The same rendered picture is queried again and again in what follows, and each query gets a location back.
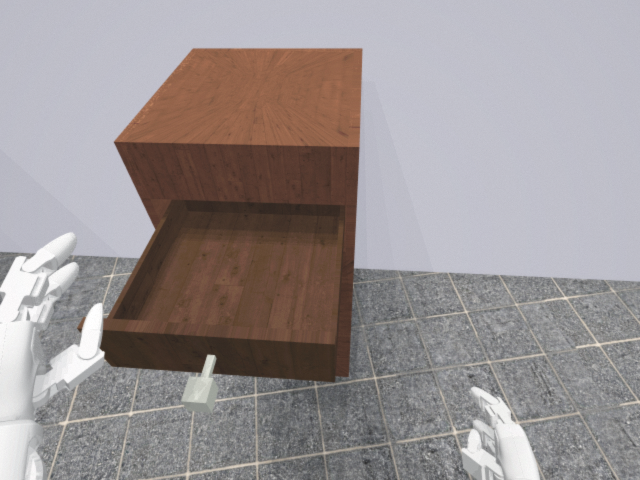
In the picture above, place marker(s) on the drawer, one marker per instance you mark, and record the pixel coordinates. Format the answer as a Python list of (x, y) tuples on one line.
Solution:
[(258, 285)]

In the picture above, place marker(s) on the handle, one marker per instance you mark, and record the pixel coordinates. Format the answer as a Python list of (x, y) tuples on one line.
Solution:
[(200, 392)]

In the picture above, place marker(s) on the left robot hand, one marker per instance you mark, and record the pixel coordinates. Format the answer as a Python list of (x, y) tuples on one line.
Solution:
[(28, 292)]

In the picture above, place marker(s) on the cabinet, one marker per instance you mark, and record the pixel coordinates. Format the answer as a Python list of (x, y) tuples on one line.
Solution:
[(267, 125)]

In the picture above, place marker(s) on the right robot hand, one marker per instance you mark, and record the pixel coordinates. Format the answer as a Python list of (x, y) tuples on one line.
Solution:
[(509, 455)]

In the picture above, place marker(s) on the robot left forearm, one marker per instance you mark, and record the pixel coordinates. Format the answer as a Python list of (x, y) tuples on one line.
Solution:
[(19, 441)]

